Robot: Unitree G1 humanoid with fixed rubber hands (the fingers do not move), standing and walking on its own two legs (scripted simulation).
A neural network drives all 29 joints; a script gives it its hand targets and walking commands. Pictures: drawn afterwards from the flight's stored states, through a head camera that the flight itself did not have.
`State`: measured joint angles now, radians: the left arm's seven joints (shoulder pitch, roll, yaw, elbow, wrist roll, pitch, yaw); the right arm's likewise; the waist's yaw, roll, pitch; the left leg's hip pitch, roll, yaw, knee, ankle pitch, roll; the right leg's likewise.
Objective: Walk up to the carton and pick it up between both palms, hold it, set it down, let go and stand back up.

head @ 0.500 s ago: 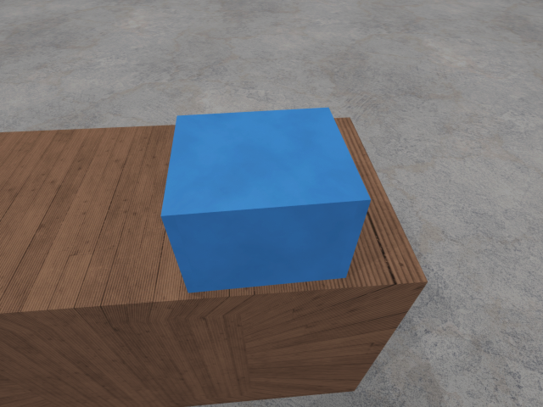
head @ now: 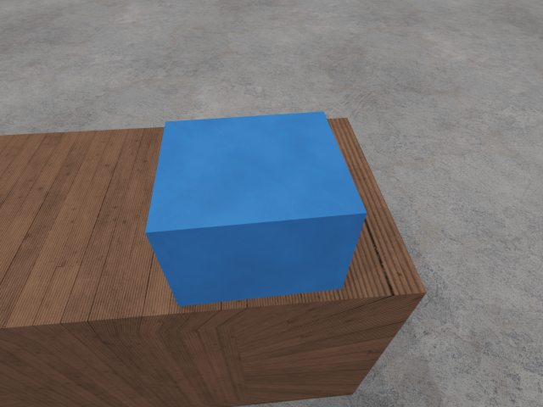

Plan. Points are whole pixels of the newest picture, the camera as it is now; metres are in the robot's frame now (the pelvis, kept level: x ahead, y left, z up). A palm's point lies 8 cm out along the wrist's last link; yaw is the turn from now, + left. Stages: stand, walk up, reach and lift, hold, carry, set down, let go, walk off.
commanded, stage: stand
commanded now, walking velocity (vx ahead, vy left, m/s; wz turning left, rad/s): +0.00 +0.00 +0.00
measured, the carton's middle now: (253, 205) +0.45 +0.05 +0.04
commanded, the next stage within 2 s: none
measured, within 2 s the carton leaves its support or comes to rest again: neither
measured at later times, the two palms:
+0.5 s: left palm out of the picture +0.00 +0.24 -0.14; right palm out of the picture +0.01 -0.24 -0.14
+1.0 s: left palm out of the picture -0.01 +0.24 -0.14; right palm out of the picture +0.00 -0.22 -0.14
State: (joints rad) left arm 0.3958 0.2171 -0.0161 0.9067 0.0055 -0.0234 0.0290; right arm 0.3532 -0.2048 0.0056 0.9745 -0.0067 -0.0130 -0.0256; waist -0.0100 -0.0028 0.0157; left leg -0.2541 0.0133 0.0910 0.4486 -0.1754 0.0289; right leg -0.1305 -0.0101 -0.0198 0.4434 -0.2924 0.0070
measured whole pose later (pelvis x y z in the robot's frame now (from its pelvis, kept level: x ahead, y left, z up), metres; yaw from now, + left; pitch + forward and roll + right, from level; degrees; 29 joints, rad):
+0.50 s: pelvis +0.01 +0.00 +0.00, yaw +0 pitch -2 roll +0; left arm 0.36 0.20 -0.02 0.98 0.00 -0.02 0.04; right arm 0.32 -0.19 0.01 1.03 0.00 -0.01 -0.04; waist -0.01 0.00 0.04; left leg -0.22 0.01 0.08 0.43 -0.18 0.03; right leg -0.09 -0.01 -0.03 0.41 -0.29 0.01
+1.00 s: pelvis +0.01 +0.01 +0.00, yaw +1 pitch -1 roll +0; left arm 0.36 0.19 -0.02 1.03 0.00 -0.02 0.04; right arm 0.32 -0.17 0.01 1.08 0.00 -0.02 -0.04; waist -0.01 -0.01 0.04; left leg -0.22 0.00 0.08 0.42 -0.18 0.04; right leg -0.08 -0.02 -0.03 0.39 -0.29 0.02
